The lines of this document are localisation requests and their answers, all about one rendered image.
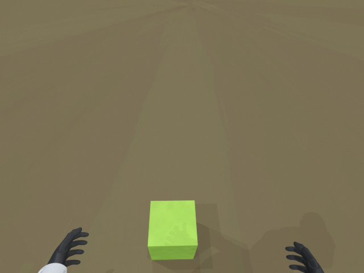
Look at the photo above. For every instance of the carton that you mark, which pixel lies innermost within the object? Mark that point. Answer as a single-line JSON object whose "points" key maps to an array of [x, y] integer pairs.
{"points": [[172, 230]]}

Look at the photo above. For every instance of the right robot hand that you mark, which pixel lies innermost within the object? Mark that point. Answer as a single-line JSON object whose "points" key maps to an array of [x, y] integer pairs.
{"points": [[311, 264]]}

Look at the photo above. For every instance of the left robot hand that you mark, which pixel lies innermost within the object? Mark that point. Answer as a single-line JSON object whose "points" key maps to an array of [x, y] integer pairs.
{"points": [[63, 251]]}

